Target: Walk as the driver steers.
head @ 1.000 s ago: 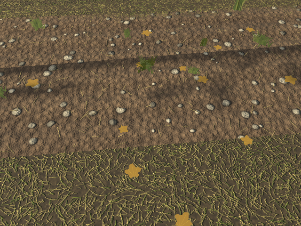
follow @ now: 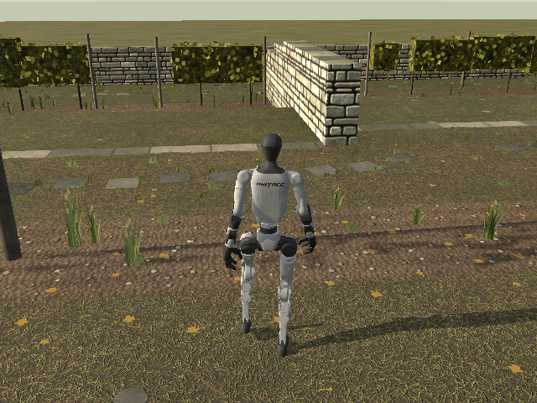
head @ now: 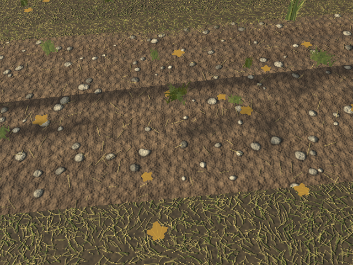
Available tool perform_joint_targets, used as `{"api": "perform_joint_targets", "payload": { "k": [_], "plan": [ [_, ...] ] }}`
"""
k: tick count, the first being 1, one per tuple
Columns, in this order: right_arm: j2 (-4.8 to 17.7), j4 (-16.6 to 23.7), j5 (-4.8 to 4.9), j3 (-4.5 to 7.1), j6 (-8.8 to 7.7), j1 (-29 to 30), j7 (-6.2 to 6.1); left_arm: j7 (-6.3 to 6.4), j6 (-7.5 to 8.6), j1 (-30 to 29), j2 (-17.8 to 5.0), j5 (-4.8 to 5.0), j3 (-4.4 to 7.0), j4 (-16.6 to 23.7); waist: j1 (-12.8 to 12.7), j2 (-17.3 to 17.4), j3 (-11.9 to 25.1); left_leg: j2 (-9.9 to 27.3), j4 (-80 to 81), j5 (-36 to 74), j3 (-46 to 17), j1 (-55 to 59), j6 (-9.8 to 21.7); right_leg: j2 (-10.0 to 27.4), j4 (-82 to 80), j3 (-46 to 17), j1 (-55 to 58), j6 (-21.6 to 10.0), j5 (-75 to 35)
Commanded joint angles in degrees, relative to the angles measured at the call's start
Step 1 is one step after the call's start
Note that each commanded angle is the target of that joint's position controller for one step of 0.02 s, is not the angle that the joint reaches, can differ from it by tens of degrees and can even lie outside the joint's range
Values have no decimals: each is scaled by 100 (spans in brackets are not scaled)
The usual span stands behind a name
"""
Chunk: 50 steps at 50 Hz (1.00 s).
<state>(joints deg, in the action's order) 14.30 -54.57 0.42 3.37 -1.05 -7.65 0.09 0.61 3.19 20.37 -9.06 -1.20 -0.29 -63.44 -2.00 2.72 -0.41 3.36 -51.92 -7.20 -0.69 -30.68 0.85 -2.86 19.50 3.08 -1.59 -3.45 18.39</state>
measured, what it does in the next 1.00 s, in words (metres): walks ahead: left foot, then right foot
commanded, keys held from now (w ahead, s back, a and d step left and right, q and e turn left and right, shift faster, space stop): no key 0.56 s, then w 0.44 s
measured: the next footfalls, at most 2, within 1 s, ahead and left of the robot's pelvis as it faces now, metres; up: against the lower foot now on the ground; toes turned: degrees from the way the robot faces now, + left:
left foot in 0.08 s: +0.07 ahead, +0.12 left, +0.00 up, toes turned +3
right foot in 0.32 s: +0.10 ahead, -0.12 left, +0.00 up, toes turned +2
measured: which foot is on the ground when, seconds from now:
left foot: up 0.00-0.06, down 0.08-0.64, up 0.66-1.00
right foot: down 0.00-0.08, up 0.10-0.30, down 0.32-1.00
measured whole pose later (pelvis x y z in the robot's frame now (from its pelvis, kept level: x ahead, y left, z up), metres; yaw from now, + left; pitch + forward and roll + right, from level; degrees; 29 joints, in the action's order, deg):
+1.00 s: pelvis +0.13 +0.06 -0.03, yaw +2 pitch +2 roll -3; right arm 13.2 -59.5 2.3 4.8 -4.8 -10.9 1.0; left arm 2.3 6.0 22.6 -12.8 1.4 4.9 -61.9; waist -3.5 -0.8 2.1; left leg 7.9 -47.3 -10.1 -4.3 -31.3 0.8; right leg 1.5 36.3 -0.3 -10.9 1.8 27.3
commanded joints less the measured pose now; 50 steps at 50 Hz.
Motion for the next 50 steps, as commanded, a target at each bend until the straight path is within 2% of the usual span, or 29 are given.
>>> {"api": "perform_joint_targets", "payload": {
  "k": [1,3,4,5,6,7,8,10,11,12,13,15,16,17,18,19,21,22,28,31,34,39,42,44,45,46,48,49,50],
  "plan": [
    [271,-29,-48,52,-33,-503,6,54,2,-203,-846,32,99,244,360,-851,-52,-163,41,-246,206,934,70,1357,598,-297,-770,-791,-6162],
    [353,-260,-44,86,-135,-1033,9,90,-14,-545,-957,164,132,339,686,-961,46,-409,960,-76,418,1757,200,1239,1341,-279,-976,-699,-6526],
    [453,-486,-17,133,-211,-1578,18,95,13,-766,-967,261,140,386,995,-832,92,-362,2071,1149,334,2358,299,984,2145,-234,-1190,-505,-5753],
    [945,-608,-6,223,-260,-1879,7,96,104,-761,-1022,261,182,525,948,-49,59,144,2625,3889,-412,2652,657,343,3490,-176,-1604,-168,-3856],
    [716,-693,-50,70,-289,-1856,26,45,144,-90,-221,165,2,470,452,1292,381,1450,2847,5940,-1872,3286,1786,-346,5072,-306,-2634,193,1048],
    [176,-652,-34,-99,-400,-1715,106,26,173,-87,-281,285,44,400,475,1093,336,1593,2911,5714,-2102,3156,1935,-209,5284,-1135,-3011,153,1771],
    [213,-596,31,-77,-451,-1365,145,51,132,-384,-575,400,118,561,380,760,55,1523,2942,4758,-1871,3046,1801,-20,5304,-1248,-3364,135,1682],
    [197,-282,115,-132,-434,-405,127,142,-63,-766,-690,287,176,672,12,-214,-5,1259,3169,3577,-1285,2342,1293,434,3794,-1159,-2882,145,1191],
    [181,-290,13,-152,-367,-130,98,140,-175,-658,-501,209,133,654,-258,-173,148,1012,3191,3614,-804,1751,1116,581,2886,-822,-1943,260,915],
    [339,-336,-38,-105,-293,-145,68,116,-265,-654,-286,145,70,625,-232,140,310,840,3238,3518,-573,1506,1055,484,2434,-537,-1267,341,488],
    [347,-387,-122,-81,-282,-197,39,52,-317,-243,-365,114,111,402,-241,218,627,896,3166,3504,-493,1221,1073,518,2654,-575,-474,343,-577],
    [320,-405,6,-90,-308,-10,-3,-29,-407,190,-393,101,172,136,-493,156,485,499,3040,2633,3,656,898,269,2245,-177,181,288,-1694],
    [178,-459,92,-119,-337,-51,-45,-9,-399,95,-489,89,212,140,-454,115,226,312,2888,2131,110,707,711,274,1738,-196,73,193,-1847],
    [112,-567,95,-116,-349,-372,-85,7,-372,-176,-633,75,231,226,-246,-131,-22,27,2588,1538,244,951,463,425,1051,-419,-197,69,-3126],
    [-149,-663,61,-135,-291,-1133,-121,29,-323,-688,-1033,183,290,357,346,-997,-85,-351,2516,227,310,1566,120,826,539,-976,-737,-210,-4177],
    [-291,-846,32,-158,-209,-1557,-196,6,-276,-1110,-927,211,268,465,547,-1071,-60,-284,2554,-270,169,2182,-57,1019,299,-1110,-1129,-403,-3889],
    [47,-819,60,-71,-106,-1250,-291,-42,-196,-1271,-880,242,314,483,415,-363,-16,-149,2719,558,76,2388,-41,729,300,-901,-969,-155,-3419],
    [49,-809,55,-57,-56,-1171,-308,-59,-167,-1164,-887,248,330,411,386,-249,112,-110,2811,820,63,2487,-37,692,261,-883,-834,-69,-3252],
    [-9,-868,79,-10,81,-854,-303,47,-183,-912,-729,228,373,140,273,-350,106,2,3340,720,38,2783,-130,581,-189,-800,-524,14,-3058],
    [51,-944,113,70,86,-842,-302,114,-247,-785,-980,289,510,100,210,-460,35,-310,3103,-890,430,2519,-83,517,-609,-908,-618,-243,-274],
    [-37,-899,68,114,-58,-805,-264,139,-171,-627,-1242,311,690,138,153,-883,-388,-372,1623,-1393,641,1763,96,1265,-1181,-1837,-1084,-820,1727],
    [159,-544,188,201,-428,-308,-109,120,93,126,-972,257,679,126,-137,-784,-452,392,-119,-2089,-207,-509,301,2202,-573,-2672,104,-1278,705],
    [168,-459,131,209,-466,-309,-15,94,154,34,-1070,270,665,277,-43,-766,-333,444,-137,-1835,-187,-555,219,2088,-359,-2495,-240,-1168,621],
    [64,-574,65,182,-428,-728,45,48,141,-417,-1224,269,687,452,290,-745,-248,265,183,-1370,222,530,225,1782,-173,-1960,-1334,-1002,470],
    [16,-438,203,212,-434,-96,66,107,265,50,-1090,303,671,273,-117,-901,-505,624,-286,-690,-518,-658,99,1973,112,-2268,-814,-974,913],
    [108,-208,251,200,-443,216,56,145,347,392,-1062,304,639,210,-244,-899,-619,714,-292,-858,-732,-1614,28,2180,191,-2598,-313,-1005,1220],
    [222,-1,228,187,-484,410,62,176,435,585,-1095,238,622,262,-313,-862,-633,823,-116,-841,-945,-2283,-38,2304,459,-2846,-176,-943,1403],
    [206,50,211,136,-478,444,121,239,402,92,-1158,260,635,461,-161,-737,-719,872,941,-2,-874,-1562,-54,2044,602,-2300,-1042,-660,1512],
    [127,-119,145,110,-446,144,176,257,294,-264,-1248,254,651,577,-34,-576,-406,466,1720,983,-233,165,-49,1528,822,-1398,-2199,-423,1323]
  ]
}}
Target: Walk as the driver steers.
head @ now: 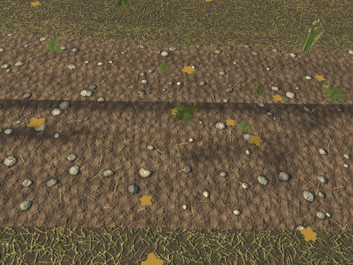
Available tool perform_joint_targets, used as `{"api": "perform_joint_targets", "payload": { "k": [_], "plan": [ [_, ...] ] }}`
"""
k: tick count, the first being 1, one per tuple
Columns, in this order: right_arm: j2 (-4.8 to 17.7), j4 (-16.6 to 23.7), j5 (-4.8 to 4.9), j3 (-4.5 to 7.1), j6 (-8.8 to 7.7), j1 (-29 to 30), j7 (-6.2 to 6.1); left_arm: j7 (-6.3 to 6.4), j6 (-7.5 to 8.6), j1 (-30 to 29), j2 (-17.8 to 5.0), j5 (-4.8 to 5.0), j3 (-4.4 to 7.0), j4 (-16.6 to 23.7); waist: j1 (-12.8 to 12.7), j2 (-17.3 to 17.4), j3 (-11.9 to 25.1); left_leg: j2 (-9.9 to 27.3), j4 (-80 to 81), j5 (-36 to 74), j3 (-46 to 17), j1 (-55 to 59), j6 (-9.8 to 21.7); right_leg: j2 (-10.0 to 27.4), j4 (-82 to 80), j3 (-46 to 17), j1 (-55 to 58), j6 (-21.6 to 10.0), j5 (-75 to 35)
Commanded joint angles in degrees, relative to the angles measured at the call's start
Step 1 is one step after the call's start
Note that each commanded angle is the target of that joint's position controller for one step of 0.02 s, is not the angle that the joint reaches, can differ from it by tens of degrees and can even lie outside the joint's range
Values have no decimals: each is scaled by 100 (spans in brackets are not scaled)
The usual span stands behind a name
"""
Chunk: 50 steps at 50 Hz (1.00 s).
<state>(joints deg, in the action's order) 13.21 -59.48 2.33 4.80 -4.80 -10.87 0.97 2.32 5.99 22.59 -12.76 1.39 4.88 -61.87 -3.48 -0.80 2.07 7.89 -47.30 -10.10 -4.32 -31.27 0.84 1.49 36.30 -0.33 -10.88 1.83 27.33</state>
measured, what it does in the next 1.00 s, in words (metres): goes down: left foot 0.15 m lower, then right foot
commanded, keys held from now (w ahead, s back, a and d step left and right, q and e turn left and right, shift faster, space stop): w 1.00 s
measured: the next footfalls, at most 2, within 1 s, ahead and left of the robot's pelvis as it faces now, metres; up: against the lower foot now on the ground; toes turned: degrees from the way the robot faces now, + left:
left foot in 0.14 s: +0.15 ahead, +0.22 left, -0.15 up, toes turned +3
right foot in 0.74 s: +0.52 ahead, +0.06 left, -0.15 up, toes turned -1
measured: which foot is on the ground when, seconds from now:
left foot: up 0.00-0.12, down 0.14-0.72, up 0.74-1.00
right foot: down 0.00-0.14, up 0.16-0.72, down 0.74-1.00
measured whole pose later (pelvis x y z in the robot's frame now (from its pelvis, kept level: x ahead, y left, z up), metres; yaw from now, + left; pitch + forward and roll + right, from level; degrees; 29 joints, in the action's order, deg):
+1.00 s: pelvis +0.49 +0.15 -0.12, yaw +0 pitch +2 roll -2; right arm 13.8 -52.2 0.5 4.7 -5.1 -8.2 -1.5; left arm -0.7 5.2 18.2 -12.2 0.2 3.2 -57.5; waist -2.3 1.8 -0.7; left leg 8.3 -54.4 -9.8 -3.4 -38.9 0.7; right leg -4.9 15.2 2.7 -7.7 -4.4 9.3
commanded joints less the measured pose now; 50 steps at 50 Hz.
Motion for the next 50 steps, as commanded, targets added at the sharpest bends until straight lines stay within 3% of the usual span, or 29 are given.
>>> {"api": "perform_joint_targets", "payload": {
  "k": [1,4,6,7,8,9,10,11,12,13,14,15,17,19,25,30,33,35,36,37,38,39,40,41,42,44,45,48,50],
  "plan": [
    [192,161,-31,-16,-37,117,155,78,-54,-388,-944,-71,156,375,139,-179,-363,-312,1014,2222,520,1477,-138,977,-682,-651,-2067,-858,535],
    [199,-251,178,41,186,-1037,85,-35,-98,-793,-677,-11,64,332,765,-381,-300,-260,1490,2608,653,2613,-198,852,504,-85,-2274,-436,839],
    [501,-573,68,197,212,-1886,28,-59,-201,-653,-407,-27,16,183,1154,224,-306,-308,2440,2397,973,3157,-192,424,2630,344,-1782,-164,891],
    [635,-781,-153,211,154,-2719,49,-39,-225,-646,-253,-89,9,213,1528,864,-327,-13,2384,1970,429,3698,-44,154,4913,185,-2424,-91,1533],
    [662,-947,-359,65,57,-3097,173,-57,-180,-675,289,-61,-92,332,1439,1719,-534,77,966,3126,141,3722,-383,-210,7270,-516,-3874,-199,2256],
    [838,-857,-291,-28,91,-2966,187,-109,-51,553,634,72,-143,421,577,3307,-257,355,726,4793,-659,3721,-734,-227,7998,-806,-4655,-459,1687],
    [1636,-990,-133,197,133,-3126,191,-65,68,894,672,294,-194,718,305,4055,377,1368,2257,1596,-3149,3901,63,-181,8603,-524,-5383,-457,1100],
    [1307,-966,-93,113,96,-2635,196,-3,128,-35,454,498,-259,1081,320,2535,30,1826,3257,-1658,-4273,3478,347,190,8501,-514,-6184,-631,203],
    [632,-542,-356,-131,-16,-1447,155,74,67,-984,67,439,-201,1225,361,773,-343,1760,3304,-2108,-3924,2507,227,530,7701,-629,-5988,-840,-1161],
    [633,-258,-488,-200,-186,-639,129,85,-33,-985,-213,247,-149,1238,128,409,-530,1648,3045,-1436,-3538,1527,144,711,6507,-807,-5230,-838,-1909],
    [474,-214,-454,-252,-253,-303,79,48,-123,-847,-349,41,-92,1117,13,289,-555,1395,2699,-920,-2856,1079,95,845,5843,-953,-4722,-766,-2081],
    [416,-258,-481,-290,-234,-405,-27,0,-212,-808,-250,-59,-91,1173,4,560,-641,1022,2910,-1040,-2060,639,169,822,4976,-874,-4218,-570,-2322],
    [410,-415,-440,-288,-198,-1152,-231,44,-251,-1101,-238,-32,-79,1320,267,887,-870,830,3356,-759,-1851,1029,585,747,3946,-697,-4304,-295,-2583],
    [333,-498,-342,-276,-162,-1737,-350,37,-249,-1538,-277,-14,-69,1488,469,696,-934,824,3395,448,-1617,1773,624,655,2846,-681,-4595,-203,-2842],
    [171,-495,-226,-234,-31,-2410,-427,-309,-184,-2861,-7,-22,-103,1877,853,385,-862,234,3695,2602,-62,2711,55,175,658,122,-3667,-313,-3770],
    [187,-463,-210,-169,103,-2605,-424,-501,-98,-3609,147,48,-183,2114,942,455,-863,327,3467,3306,176,3917,221,-55,-205,347,-3655,-434,-3244],
    [413,-339,-250,-90,149,-2404,-410,-569,-3,-3753,57,52,-206,2180,753,746,-649,430,2791,5383,267,4256,377,-405,-546,726,-2991,-657,-2500],
    [645,-265,-247,-25,154,-2210,-386,-541,21,-2819,-382,17,-47,1965,167,1165,-30,516,1691,6924,149,4200,423,-640,-712,708,-1536,-957,-2157],
    [732,-136,-235,-14,112,-1763,-317,-484,16,-1607,-714,18,87,1622,-487,1142,527,396,570,6681,189,3451,400,-440,-1035,422,172,-1233,-2803],
    [567,71,-309,-76,11,-1404,-228,-386,-38,-199,-1156,-115,198,1252,-927,571,1562,-8,-1196,4221,293,1840,369,718,-653,-871,2495,-1658,-3221],
    [-247,23,-322,-292,-121,-2323,-82,-401,-66,-15,-1265,-148,162,1114,-247,-994,2364,-1113,-3143,-2235,-69,-483,136,2216,-893,-3669,4412,-2722,-2919],
    [300,3,-119,-143,-277,-1919,-14,-340,-143,59,-857,-130,96,990,-502,-540,1981,-906,-3567,-2239,-586,-1066,283,1975,-1509,-3839,3940,-2526,-2040],
    [511,290,41,-67,-323,-1233,-34,-325,-107,-750,-649,-79,36,1118,-277,-407,777,-587,-3301,-1692,-317,-1408,288,1733,-1829,-2854,2807,-2229,-2055],
    [516,400,30,-38,-318,-861,-112,-373,-37,-1327,-485,-68,-16,1239,-3,191,180,-353,-2913,-1254,-99,-1156,268,1478,-2124,-2220,1680,-2016,-2503],
    [549,409,-60,35,-257,-849,-186,-424,20,-1557,-329,-118,-74,1264,241,371,12,-222,-2573,-975,-55,-690,220,1300,-2308,-1823,839,-1857,-2836],
    [205,410,-110,24,-103,-1170,-246,-463,53,-1522,-222,-152,-124,1144,557,52,-47,-42,-2093,-841,-53,-39,142,1111,-2620,-1365,-32,-1774,-2833],
    [105,460,-124,11,-54,-1119,-260,-435,59,-1394,-317,-138,-113,1059,588,-80,-149,25,-1861,-830,-1,-1,90,1095,-2765,-1216,-302,-1797,-2873],
    [301,836,-195,36,-24,-303,-282,-265,46,-988,-664,-126,-45,880,472,-247,-393,124,-918,54,119,-501,-82,1010,-2981,-884,-382,-1735,-3007],
    [253,995,-214,4,-38,202,-217,-207,20,-724,-668,-93,-52,790,334,-235,-433,44,-29,863,208,-558,-69,824,-2914,-597,-230,-1531,-3192]
  ]
}}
